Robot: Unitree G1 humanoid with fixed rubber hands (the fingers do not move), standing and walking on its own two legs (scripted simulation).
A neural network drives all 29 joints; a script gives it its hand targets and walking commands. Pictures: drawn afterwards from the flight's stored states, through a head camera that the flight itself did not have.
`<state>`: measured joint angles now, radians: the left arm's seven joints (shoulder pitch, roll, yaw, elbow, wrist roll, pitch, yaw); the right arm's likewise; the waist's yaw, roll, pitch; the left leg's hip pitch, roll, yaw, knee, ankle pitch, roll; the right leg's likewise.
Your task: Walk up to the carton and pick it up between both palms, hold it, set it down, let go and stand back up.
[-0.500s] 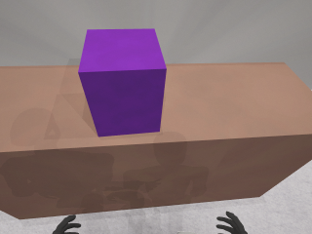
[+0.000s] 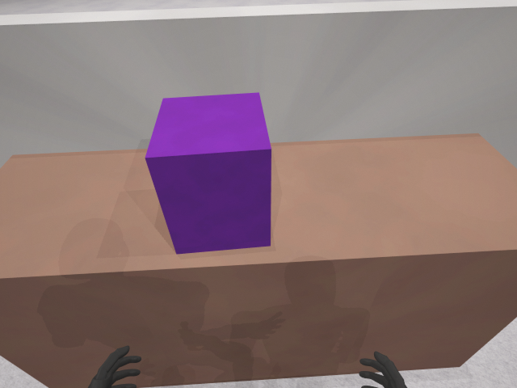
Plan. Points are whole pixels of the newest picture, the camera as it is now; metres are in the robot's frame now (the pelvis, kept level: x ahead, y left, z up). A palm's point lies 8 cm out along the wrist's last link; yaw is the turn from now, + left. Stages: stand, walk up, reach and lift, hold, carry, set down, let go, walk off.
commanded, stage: reach and lift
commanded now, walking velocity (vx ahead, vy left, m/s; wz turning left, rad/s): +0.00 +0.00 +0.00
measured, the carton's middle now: (217, 173) +0.53 +0.08 +0.07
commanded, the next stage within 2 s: none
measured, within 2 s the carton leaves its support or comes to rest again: neither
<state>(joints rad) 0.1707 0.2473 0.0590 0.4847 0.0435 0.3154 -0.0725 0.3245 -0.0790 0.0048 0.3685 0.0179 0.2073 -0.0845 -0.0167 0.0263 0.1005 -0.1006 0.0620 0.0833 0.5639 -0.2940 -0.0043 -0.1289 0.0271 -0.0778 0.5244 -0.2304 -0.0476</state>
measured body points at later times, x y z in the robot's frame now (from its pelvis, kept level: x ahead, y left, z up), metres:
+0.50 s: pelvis +0.05 +0.01 +0.02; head +0.06 +0.03 +0.46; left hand +0.23 +0.25 -0.04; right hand +0.21 -0.17 -0.04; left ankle +0.02 +0.12 -0.73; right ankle +0.05 -0.09 -0.73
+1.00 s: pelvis +0.05 +0.04 +0.02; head +0.04 +0.05 +0.47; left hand +0.25 +0.26 +0.02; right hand +0.25 -0.16 +0.01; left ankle +0.02 +0.12 -0.73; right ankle +0.05 -0.09 -0.73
